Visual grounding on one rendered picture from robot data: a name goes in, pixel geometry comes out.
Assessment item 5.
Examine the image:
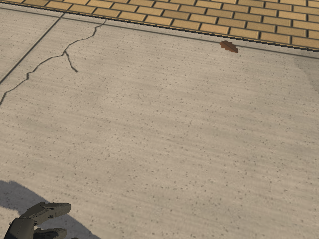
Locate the robot left hand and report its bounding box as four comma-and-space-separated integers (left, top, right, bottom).
4, 201, 79, 239

